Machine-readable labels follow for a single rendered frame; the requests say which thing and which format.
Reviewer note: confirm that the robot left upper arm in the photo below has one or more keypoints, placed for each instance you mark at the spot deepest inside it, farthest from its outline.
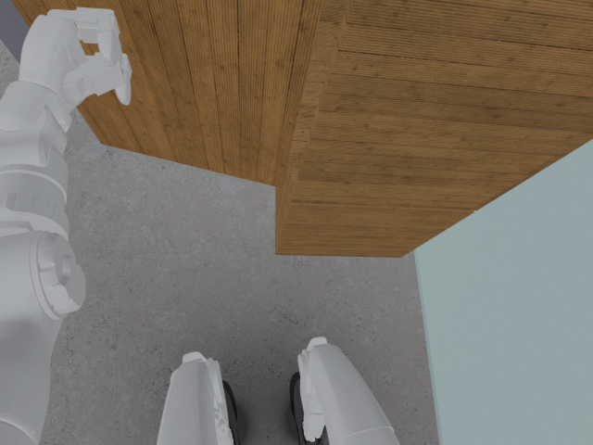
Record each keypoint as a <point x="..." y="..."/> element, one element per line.
<point x="40" y="283"/>

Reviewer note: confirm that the cupboard door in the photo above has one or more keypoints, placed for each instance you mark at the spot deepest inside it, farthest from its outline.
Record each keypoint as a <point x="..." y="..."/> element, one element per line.
<point x="216" y="84"/>

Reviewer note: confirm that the handle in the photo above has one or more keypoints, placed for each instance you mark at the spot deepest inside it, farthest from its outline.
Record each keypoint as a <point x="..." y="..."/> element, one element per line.
<point x="13" y="28"/>

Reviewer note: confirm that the robot right foot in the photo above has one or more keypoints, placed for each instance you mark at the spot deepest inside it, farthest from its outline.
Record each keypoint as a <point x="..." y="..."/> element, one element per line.
<point x="298" y="412"/>

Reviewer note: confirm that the robot left hand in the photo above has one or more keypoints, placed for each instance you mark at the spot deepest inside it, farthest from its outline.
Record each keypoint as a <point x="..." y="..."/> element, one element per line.
<point x="52" y="55"/>

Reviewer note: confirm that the right robot thigh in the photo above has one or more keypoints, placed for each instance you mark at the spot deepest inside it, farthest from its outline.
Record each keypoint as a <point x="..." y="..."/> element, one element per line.
<point x="351" y="413"/>

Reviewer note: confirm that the robot left forearm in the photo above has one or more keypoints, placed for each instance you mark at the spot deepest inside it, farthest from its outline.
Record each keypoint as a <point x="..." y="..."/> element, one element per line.
<point x="33" y="172"/>

